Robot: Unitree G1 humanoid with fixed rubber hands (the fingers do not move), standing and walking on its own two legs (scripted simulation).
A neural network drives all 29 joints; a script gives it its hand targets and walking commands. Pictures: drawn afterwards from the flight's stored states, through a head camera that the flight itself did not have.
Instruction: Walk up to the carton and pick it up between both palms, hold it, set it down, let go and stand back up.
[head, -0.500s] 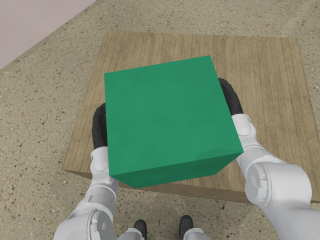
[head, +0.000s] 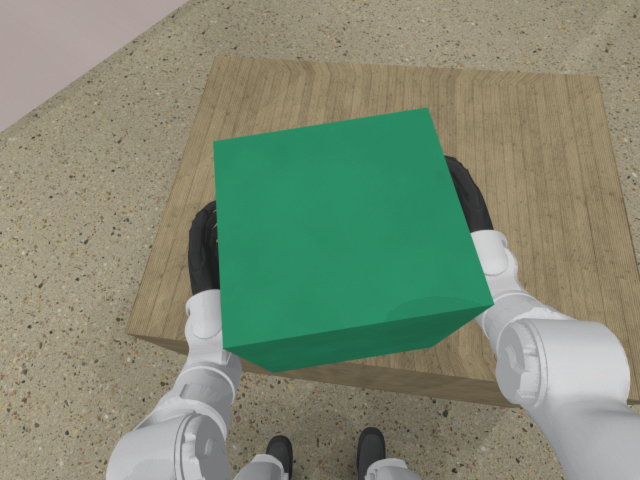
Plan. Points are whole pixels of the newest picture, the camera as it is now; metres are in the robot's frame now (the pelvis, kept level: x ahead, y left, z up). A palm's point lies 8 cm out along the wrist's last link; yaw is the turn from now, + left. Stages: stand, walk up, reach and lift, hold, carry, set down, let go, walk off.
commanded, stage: reach and lift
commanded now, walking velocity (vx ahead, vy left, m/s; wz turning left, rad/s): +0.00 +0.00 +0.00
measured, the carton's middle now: (339, 259) +0.39 +0.02 -0.05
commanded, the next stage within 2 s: none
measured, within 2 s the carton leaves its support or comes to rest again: leaves its support in 0.88 s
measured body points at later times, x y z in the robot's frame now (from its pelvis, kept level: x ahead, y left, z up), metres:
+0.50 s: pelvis -0.01 +0.00 +0.00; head +0.14 -0.01 +0.43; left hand +0.35 +0.19 -0.03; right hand +0.43 -0.15 -0.01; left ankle -0.01 +0.16 -0.72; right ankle +0.03 -0.08 -0.72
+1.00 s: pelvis -0.02 +0.01 +0.00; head +0.08 -0.01 +0.44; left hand +0.33 +0.19 -0.02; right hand +0.42 -0.14 +0.01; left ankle -0.01 +0.16 -0.72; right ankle +0.03 -0.08 -0.72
